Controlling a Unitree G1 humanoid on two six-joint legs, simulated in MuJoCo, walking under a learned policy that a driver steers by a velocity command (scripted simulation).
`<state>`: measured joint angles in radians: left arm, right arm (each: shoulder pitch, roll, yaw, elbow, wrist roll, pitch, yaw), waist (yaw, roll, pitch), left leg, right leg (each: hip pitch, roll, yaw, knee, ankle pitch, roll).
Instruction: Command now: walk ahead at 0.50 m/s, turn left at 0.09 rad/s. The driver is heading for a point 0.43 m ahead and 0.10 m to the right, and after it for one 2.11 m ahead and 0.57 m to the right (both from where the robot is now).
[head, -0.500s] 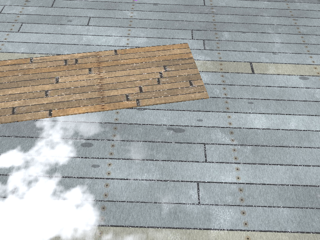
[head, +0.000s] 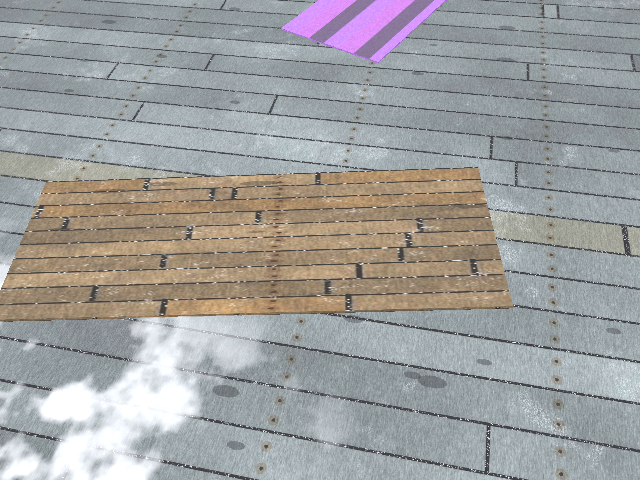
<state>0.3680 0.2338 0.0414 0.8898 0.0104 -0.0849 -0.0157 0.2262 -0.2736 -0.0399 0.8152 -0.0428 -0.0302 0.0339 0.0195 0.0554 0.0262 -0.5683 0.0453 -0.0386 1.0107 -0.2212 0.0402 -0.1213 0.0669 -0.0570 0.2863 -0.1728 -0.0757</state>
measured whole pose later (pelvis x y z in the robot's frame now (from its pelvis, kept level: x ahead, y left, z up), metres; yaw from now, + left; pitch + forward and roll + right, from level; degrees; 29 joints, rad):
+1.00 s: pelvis +0.32 +0.00 -0.01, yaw -27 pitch +1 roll +1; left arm 0.21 0.27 0.08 0.77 0.01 0.04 0.00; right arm 0.16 -0.25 -0.05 0.77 -0.03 0.05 -0.03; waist 0.02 0.02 0.07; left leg -0.51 0.03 -0.04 1.00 -0.41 -0.04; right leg -0.35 0.11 0.05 0.44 -0.10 -0.10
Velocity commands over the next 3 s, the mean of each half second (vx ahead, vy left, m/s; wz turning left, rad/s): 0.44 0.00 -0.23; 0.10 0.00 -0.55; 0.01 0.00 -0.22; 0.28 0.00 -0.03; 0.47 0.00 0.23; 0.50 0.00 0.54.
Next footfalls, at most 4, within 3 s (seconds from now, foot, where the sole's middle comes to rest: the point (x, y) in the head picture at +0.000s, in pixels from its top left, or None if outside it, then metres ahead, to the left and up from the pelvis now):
0.26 left None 0.30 0.12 -0.78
0.74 right None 0.40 -0.10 -0.78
1.22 left None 0.43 0.09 -0.78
1.50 right None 0.29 -0.07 -0.78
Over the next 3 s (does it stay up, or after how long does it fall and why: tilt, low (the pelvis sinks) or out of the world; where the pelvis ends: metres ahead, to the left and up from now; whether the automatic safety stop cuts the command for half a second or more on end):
stays up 0.89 -0.26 0.00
